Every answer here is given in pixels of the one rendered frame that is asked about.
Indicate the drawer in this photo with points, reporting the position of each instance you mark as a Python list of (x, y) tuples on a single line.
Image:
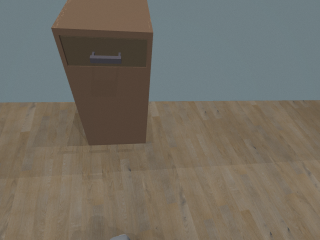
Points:
[(78, 50)]

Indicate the cabinet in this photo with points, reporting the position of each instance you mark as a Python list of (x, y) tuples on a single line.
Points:
[(112, 101)]

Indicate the handle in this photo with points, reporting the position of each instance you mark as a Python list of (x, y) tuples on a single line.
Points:
[(105, 59)]

